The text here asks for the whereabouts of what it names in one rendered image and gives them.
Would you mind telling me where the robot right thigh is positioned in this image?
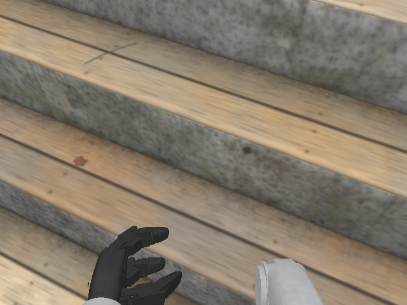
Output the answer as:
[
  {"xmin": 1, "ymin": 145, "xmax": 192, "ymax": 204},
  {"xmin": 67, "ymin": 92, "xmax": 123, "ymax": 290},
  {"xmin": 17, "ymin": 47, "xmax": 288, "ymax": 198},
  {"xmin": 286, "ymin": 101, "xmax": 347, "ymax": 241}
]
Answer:
[{"xmin": 254, "ymin": 259, "xmax": 324, "ymax": 305}]

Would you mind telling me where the left robot hand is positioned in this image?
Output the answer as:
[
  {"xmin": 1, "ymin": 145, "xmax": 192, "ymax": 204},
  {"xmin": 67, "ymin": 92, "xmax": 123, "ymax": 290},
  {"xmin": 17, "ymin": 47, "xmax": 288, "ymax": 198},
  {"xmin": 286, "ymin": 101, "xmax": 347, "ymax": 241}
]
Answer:
[{"xmin": 88, "ymin": 226, "xmax": 182, "ymax": 305}]

